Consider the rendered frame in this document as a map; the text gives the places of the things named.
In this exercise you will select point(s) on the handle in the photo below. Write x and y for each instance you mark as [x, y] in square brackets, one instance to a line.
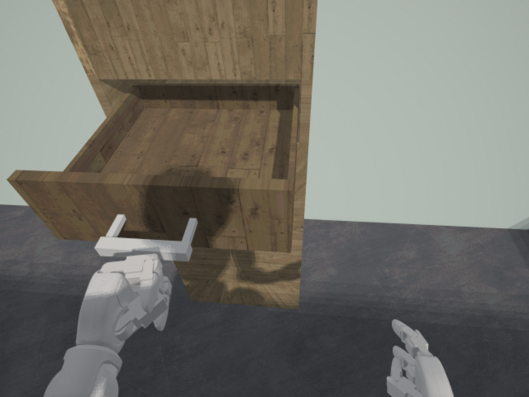
[111, 245]

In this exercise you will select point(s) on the right robot hand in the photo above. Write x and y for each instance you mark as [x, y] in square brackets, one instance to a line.
[425, 373]

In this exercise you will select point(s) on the left robot hand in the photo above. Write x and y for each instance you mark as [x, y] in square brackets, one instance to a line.
[102, 321]

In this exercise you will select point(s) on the cabinet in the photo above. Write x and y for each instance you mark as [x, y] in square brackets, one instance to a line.
[124, 42]

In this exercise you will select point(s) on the robot left forearm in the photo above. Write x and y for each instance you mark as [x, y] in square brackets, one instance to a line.
[88, 371]

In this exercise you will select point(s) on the drawer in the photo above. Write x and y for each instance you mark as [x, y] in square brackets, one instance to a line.
[224, 154]

